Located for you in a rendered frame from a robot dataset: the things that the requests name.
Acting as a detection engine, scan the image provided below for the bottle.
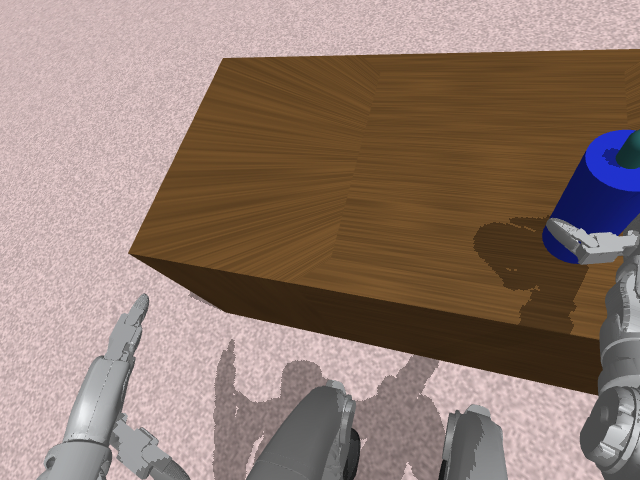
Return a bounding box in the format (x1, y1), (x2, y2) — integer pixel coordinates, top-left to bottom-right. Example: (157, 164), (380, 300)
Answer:
(542, 130), (640, 264)

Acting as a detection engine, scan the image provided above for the left robot arm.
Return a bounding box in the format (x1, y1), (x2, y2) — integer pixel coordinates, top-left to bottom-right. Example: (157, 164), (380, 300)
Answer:
(36, 440), (112, 480)

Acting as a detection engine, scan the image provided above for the left robot hand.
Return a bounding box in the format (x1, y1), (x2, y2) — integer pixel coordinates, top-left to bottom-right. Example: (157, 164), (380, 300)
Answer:
(62, 294), (191, 480)

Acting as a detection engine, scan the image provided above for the left robot foot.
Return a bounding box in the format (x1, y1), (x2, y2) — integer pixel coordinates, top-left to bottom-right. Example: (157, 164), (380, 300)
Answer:
(343, 428), (360, 480)

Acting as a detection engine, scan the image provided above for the right robot hand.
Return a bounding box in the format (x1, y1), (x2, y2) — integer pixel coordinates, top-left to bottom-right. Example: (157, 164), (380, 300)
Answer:
(546, 213), (640, 265)

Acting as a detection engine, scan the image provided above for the right robot arm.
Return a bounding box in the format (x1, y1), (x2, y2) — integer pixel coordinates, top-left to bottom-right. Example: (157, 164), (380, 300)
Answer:
(580, 255), (640, 480)

